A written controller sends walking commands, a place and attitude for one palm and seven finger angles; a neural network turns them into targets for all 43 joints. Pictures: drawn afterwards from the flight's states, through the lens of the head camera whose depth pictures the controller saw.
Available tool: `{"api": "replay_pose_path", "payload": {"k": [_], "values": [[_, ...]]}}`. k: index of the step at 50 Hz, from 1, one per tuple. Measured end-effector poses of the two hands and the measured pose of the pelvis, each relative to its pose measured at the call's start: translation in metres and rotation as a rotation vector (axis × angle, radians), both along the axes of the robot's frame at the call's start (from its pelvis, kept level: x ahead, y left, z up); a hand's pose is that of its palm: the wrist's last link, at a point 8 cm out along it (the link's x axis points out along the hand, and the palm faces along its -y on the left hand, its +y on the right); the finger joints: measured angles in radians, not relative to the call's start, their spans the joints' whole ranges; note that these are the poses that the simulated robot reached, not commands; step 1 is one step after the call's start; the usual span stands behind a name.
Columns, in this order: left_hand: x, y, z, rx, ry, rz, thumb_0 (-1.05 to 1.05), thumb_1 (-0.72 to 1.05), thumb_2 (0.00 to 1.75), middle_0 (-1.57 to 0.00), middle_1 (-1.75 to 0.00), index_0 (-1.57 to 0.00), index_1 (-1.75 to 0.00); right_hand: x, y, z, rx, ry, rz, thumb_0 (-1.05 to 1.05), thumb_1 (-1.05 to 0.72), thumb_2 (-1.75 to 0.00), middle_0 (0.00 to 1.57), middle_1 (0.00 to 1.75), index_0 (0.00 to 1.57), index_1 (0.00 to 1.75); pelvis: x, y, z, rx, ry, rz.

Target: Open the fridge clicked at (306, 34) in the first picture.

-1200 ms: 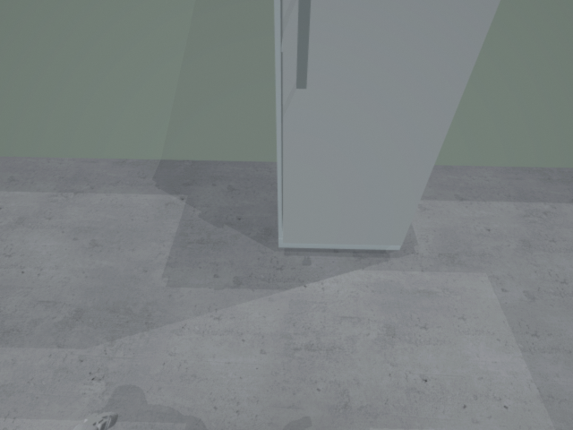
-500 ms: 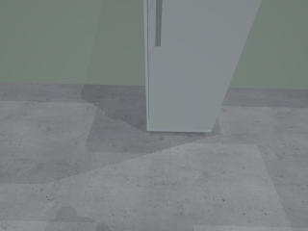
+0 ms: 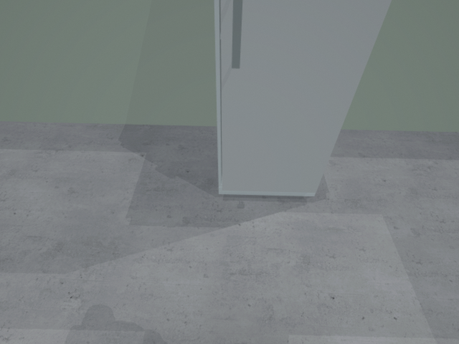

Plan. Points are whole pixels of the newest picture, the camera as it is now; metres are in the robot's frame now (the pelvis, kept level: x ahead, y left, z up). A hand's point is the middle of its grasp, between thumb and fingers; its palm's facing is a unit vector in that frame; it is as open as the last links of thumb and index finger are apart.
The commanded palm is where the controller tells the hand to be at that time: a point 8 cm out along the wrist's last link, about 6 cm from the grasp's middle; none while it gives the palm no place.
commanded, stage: look at it before walking up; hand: left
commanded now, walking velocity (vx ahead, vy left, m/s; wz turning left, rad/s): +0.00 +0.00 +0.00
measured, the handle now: (237, 24) +0.95 +0.04 +0.16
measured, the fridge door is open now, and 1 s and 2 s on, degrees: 0 0 0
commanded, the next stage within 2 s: take the last steps up to it in 0.24 s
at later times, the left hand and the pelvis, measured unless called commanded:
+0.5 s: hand out of the picture +0.07 +0.23 -0.16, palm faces -0.02 -0.95 -0.31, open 7.4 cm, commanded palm none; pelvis +0.02 +0.00 +0.00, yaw -1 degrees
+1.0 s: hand out of the picture +0.00 +0.10 -0.17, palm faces +0.07 -0.99 -0.12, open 7.4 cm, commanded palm none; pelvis +0.16 -0.03 -0.02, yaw -3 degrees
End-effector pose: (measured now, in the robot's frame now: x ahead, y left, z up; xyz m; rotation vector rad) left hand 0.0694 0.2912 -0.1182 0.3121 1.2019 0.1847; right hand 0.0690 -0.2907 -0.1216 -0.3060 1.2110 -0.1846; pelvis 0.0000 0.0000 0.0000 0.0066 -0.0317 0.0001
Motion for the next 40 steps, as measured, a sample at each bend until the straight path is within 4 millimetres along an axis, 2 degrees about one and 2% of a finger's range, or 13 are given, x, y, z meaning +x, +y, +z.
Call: {"api": "replay_pose_path", "payload": {"k": [19,23,30,36,38,40], "values": [[0.003,0.000,0.000,0.005,0.015,0.010,0.01,0.90,0.90,-0.21,-0.30,-0.21,-0.30,0.018,-0.002,0.002,-0.005,-0.010,0.011,0.01,-0.90,-0.90,0.20,0.30,0.21,0.30,0.009,-0.002,0.001,-0.001,0.002,0.002],[0.002,-0.006,-0.004,-0.003,0.024,0.019,0.00,0.90,0.90,-0.21,-0.30,-0.21,-0.30,0.018,0.003,-0.001,0.005,-0.007,0.004,0.01,-0.90,-0.90,0.20,0.30,0.21,0.30,0.014,-0.003,0.000,0.000,0.003,-0.006],[-0.015,-0.039,-0.025,-0.076,0.126,0.026,0.00,0.90,0.90,-0.20,-0.30,-0.20,-0.30,-0.002,0.021,-0.022,0.087,0.054,-0.057,0.01,-0.90,-0.90,0.20,0.30,0.21,0.30,0.038,-0.014,-0.008,0.018,0.015,-0.036],[-0.026,-0.083,-0.035,-0.121,0.195,0.085,0.00,0.90,0.90,-0.20,-0.30,-0.20,-0.30,-0.022,0.017,-0.041,0.131,0.190,-0.108,0.01,-0.90,-0.90,0.20,0.30,0.21,0.30,0.068,-0.036,-0.016,-0.004,0.032,-0.016],[-0.035,-0.096,-0.034,-0.132,0.207,0.125,0.00,0.90,0.90,-0.20,-0.30,-0.20,-0.30,-0.016,0.015,-0.038,0.132,0.234,-0.098,0.01,-0.91,-0.90,0.20,0.30,0.21,0.30,0.078,-0.041,-0.015,-0.001,0.036,-0.012],[-0.048,-0.109,-0.031,-0.146,0.255,0.155,0.00,0.90,0.90,-0.20,-0.30,-0.20,-0.30,0.000,0.013,-0.035,0.129,0.237,-0.093,0.01,-0.91,-0.90,0.20,0.30,0.21,0.30,0.089,-0.043,-0.012,0.002,0.036,-0.019]]}}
